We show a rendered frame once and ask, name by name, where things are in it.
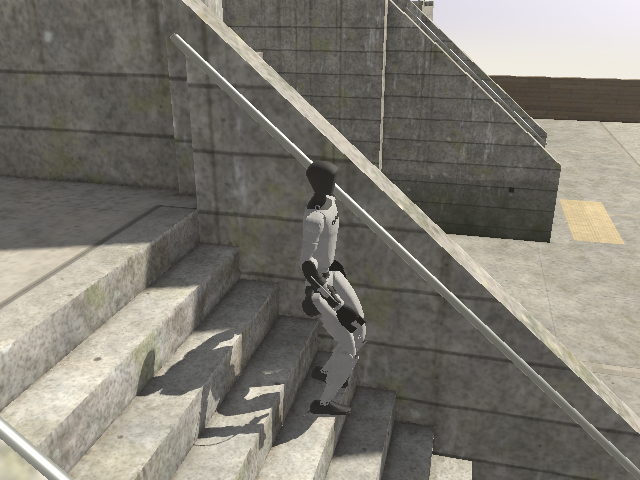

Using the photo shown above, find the right robot thigh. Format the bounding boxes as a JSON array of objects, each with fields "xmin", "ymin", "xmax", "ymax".
[{"xmin": 302, "ymin": 287, "xmax": 356, "ymax": 362}]

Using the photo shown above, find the robot left shin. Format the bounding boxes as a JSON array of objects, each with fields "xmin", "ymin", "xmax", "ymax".
[{"xmin": 320, "ymin": 341, "xmax": 367, "ymax": 374}]

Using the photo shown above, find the right robot hand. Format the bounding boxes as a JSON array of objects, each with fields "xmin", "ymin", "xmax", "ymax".
[{"xmin": 336, "ymin": 304, "xmax": 367, "ymax": 333}]

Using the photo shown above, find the robot right upper arm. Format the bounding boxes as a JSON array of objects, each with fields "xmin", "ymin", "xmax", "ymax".
[{"xmin": 300, "ymin": 211, "xmax": 324, "ymax": 272}]

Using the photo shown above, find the left robot hand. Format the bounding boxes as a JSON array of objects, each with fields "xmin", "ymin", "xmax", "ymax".
[{"xmin": 329, "ymin": 260, "xmax": 347, "ymax": 279}]

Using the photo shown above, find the robot right forearm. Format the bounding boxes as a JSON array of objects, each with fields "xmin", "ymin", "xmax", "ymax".
[{"xmin": 302, "ymin": 261, "xmax": 344, "ymax": 311}]

